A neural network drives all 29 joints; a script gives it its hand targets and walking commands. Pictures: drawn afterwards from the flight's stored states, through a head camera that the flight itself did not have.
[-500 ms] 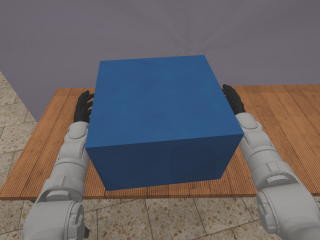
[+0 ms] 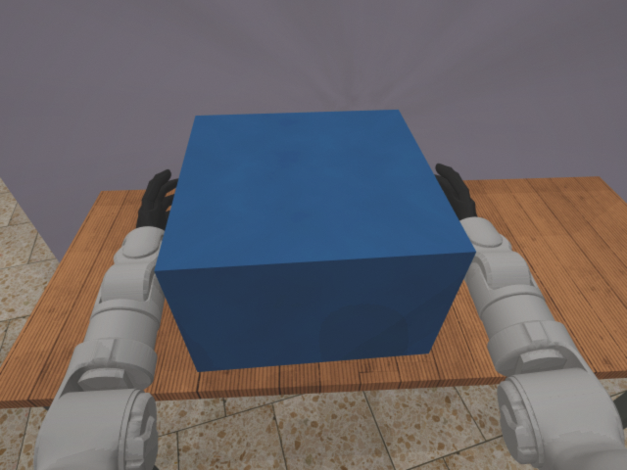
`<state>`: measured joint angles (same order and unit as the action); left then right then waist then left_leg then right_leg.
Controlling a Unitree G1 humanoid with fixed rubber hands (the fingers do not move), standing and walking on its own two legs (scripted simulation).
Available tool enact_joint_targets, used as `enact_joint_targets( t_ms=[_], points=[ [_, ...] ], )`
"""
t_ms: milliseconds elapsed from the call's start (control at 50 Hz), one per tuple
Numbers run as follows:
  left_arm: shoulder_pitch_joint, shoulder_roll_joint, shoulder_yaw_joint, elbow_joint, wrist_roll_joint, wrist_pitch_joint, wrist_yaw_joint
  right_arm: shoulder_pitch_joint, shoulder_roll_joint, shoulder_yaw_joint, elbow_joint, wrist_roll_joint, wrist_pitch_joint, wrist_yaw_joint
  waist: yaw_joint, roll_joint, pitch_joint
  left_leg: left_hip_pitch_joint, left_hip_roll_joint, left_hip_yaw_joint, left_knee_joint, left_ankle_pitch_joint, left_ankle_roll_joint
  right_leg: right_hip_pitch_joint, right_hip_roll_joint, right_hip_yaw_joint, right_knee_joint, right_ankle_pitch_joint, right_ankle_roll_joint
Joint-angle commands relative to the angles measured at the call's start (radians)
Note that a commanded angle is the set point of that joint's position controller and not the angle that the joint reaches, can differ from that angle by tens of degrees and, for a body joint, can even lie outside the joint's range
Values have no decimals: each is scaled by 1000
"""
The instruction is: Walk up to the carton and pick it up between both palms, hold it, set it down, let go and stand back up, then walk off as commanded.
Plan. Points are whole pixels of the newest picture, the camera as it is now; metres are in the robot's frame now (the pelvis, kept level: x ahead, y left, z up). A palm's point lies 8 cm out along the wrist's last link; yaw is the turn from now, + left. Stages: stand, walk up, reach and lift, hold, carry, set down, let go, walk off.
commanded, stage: reach and lift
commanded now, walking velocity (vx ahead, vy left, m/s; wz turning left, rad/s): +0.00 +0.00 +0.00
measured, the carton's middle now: (306, 229) +0.41 +0.03 +0.11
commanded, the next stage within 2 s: hold in 1.08 s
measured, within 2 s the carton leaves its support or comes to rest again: neither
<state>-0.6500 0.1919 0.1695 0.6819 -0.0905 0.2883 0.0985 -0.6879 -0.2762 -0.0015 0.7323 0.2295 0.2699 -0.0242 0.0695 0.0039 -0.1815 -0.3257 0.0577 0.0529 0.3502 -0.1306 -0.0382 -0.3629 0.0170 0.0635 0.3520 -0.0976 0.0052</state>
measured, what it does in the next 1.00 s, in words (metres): stands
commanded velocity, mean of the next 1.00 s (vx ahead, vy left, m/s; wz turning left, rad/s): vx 0.00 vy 0.00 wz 0.00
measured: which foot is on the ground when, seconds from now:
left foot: down 0.00-1.00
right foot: down 0.00-1.00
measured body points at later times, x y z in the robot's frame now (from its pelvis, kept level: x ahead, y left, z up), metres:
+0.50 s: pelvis +0.00 +0.00 +0.00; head -0.03 +0.00 +0.45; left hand +0.39 +0.23 +0.15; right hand +0.41 -0.17 +0.15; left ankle +0.02 +0.14 -0.74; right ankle +0.05 -0.12 -0.74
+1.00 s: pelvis +0.00 +0.00 +0.00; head -0.03 +0.00 +0.45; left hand +0.39 +0.23 +0.16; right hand +0.41 -0.17 +0.16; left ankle +0.02 +0.14 -0.74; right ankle +0.05 -0.12 -0.74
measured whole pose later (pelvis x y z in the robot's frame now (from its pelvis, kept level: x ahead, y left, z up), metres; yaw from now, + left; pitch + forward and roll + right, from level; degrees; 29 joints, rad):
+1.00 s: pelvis +0.00 +0.00 +0.00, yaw +0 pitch +4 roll +0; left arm -0.65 0.23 0.17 0.55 -0.09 0.48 0.07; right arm -0.68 -0.25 -0.04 0.61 0.23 0.43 -0.06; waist 0.03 0.00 -0.17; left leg -0.28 0.05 0.05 0.35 -0.13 -0.04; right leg -0.32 0.01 0.06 0.35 -0.10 0.01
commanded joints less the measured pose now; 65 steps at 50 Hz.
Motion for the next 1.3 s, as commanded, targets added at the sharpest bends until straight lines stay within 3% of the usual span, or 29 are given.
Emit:
enact_joint_targets(
  t_ms=[0, 40, 100, 120, 200, 220, 240, 280, 300, 320, 340, 420, 460, 480, 540, 580, 600, 660, 720, 740, 780, 800, 880, 980, 1080, 1120, 1240, 1260, 1280],
  points=[
    [-769, -641, -350, -438, -76, 12, -211, -796, 721, 241, -453, 51, -41, 93, -107, -36, -454, 147, -140, -26, -79, 108, 15, 417, 2, -56, -95, 129, 15],
    [-773, -639, -358, -472, -87, 20, -211, -798, 728, 256, -469, 63, -33, 90, -100, -32, -480, 159, -140, -27, -78, 125, 9, 440, 2, -51, -90, 158, 17],
    [-759, -643, -361, -488, -77, 34, -220, -781, 714, 240, -471, 52, -26, 84, -132, -13, -483, 166, -139, -32, -64, 153, 4, 461, 5, -53, -78, 203, 13],
    [-761, -627, -345, -491, -73, 38, -220, -790, 716, 247, -483, 64, -19, 83, -114, -21, -476, 157, -140, -33, -67, 148, 9, 458, 6, -49, -86, 193, 15],
    [-779, -628, -320, -417, -58, 61, -237, -806, 699, 195, -410, 27, 0, 92, -124, -13, -395, 140, -136, -30, -90, 54, 19, 399, 3, -58, -102, 65, 8],
    [-766, -642, -334, -472, -63, 65, -236, -790, 705, 214, -440, 39, -1, 90, -127, -8, -437, 163, -135, -30, -79, 107, 16, 428, 5, -53, -89, 142, 6],
    [-786, -641, -340, -476, -67, 67, -237, -804, 687, 203, -427, 36, -1, 94, -132, 0, -423, 166, -133, -36, -81, 99, 8, 410, 13, -60, -92, 115, 2],
    [-761, -625, -322, -475, -63, 70, -234, -833, 709, 235, -486, 52, -2, 89, -102, -26, -460, 159, -137, -32, -72, 129, 20, 443, 14, -54, -90, 152, 6],
    [-789, -621, -334, -460, -75, 65, -237, -821, 700, 219, -450, 42, 3, 90, -125, -25, -436, 154, -135, -35, -74, 98, 18, 421, 12, -53, -91, 136, 6],
    [-802, -640, -349, -476, -72, 64, -230, -842, 713, 223, -466, 53, -2, 93, -126, 6, -468, 162, -138, -35, -72, 95, 14, 420, 12, -54, -87, 129, 3],
    [-793, -630, -346, -487, -78, 61, -227, -864, 717, 236, -503, 54, -6, 93, -109, -18, -475, 157, -137, -35, -67, 112, 20, 427, 16, -57, -86, 143, 8],
    [-793, -629, -351, -483, -81, 78, -231, -826, 699, 214, -459, 51, 14, 89, -142, -10, -450, 155, -135, -37, -68, 91, 18, 429, 11, -50, -86, 151, 4],
    [-810, -627, -369, -532, -98, 77, -232, -816, 719, 233, -486, 61, 13, 86, -136, -6, -496, 165, -137, -36, -56, 132, 17, 448, 11, -45, -75, 202, 4],
    [-816, -630, -355, -486, -88, 75, -230, -865, 720, 232, -490, 59, 11, 90, -122, -15, -470, 151, -139, -38, -64, 91, 23, 418, 15, -49, -86, 136, 5],
    [-791, -621, -360, -524, -97, 84, -227, -839, 716, 246, -521, 76, 21, 84, -131, -28, -498, 163, -139, -41, -54, 134, 23, 451, 15, -44, -77, 217, 11],
    [-792, -599, -318, -455, -63, 101, -234, -831, 678, 206, -432, 53, 36, 89, -130, -9, -401, 143, -134, -39, -78, 61, 22, 411, 12, -53, -91, 114, 5],
    [-797, -600, -325, -467, -71, 105, -237, -841, 694, 206, -462, 43, 36, 89, -137, -16, -427, 146, -133, -34, -78, 54, 28, 412, 7, -48, -90, 108, 5],
    [-781, -612, -322, -485, -66, 115, -234, -880, 694, 226, -513, 70, 33, 93, -120, -14, -462, 148, -135, -33, -74, 77, 33, 438, 10, -47, -86, 136, 4],
    [-777, -610, -341, -551, -86, 108, -230, -882, 724, 276, -576, 96, 35, 81, -116, -28, -543, 149, -140, -34, -46, 172, 31, 503, 19, -40, -63, 275, 10],
    [-783, -602, -335, -521, -70, 116, -231, -848, 695, 244, -505, 82, 45, 82, -137, -10, -476, 155, -139, -40, -56, 133, 25, 462, 19, -48, -72, 226, 8],
    [-785, -620, -367, -607, -85, 126, -225, -819, 687, 259, -552, 104, 48, 83, -146, 19, -535, 201, -134, -44, -39, 197, 12, 474, 27, -52, -62, 273, 1],
    [-767, -617, -362, -581, -93, 133, -229, -816, 683, 260, -553, 105, 55, 80, -144, -5, -519, 181, -133, -39, -39, 185, 14, 481, 26, -46, -68, 264, 7],
    [-775, -632, -366, -583, -84, 163, -231, -806, 664, 231, -537, 103, 76, 87, -164, 19, -453, 179, -127, -52, -54, 131, 14, 426, 25, -47, -78, 201, -6],
    [-762, -644, -359, -622, -82, 177, -231, -825, 670, 252, -573, 119, 86, 90, -148, 4, -497, 185, -127, -50, -53, 172, 18, 477, 29, -40, -67, 256, -5],
    [-774, -648, -372, -640, -91, 192, -228, -816, 661, 241, -575, 120, 99, 94, -167, 13, -483, 187, -123, -56, -53, 152, 22, 451, 28, -39, -75, 236, -7],
    [-795, -628, -344, -565, -71, 200, -233, -844, 658, 220, -537, 103, 107, 100, -148, 7, -412, 144, -123, -51, -78, 51, 31, 408, 24, -40, -91, 107, -9],
    [-797, -629, -324, -507, -61, 209, -239, -876, 644, 200, -513, 80, 116, 107, -153, -4, -407, 136, -124, -44, -90, 13, 43, 405, 18, -35, -101, 75, -12],
    [-792, -638, -345, -586, -77, 207, -235, -867, 670, 239, -575, 101, 105, 107, -144, -8, -469, 153, -125, -45, -78, 71, 43, 433, 28, -39, -84, 138, -10],
    [-813, -649, -363, -590, -79, 206, -232, -847, 659, 221, -542, 97, 112, 107, -171, 23, -455, 154, -126, -51, -80, 53, 31, 426, 26, -39, -83, 128, -16]
  ],
)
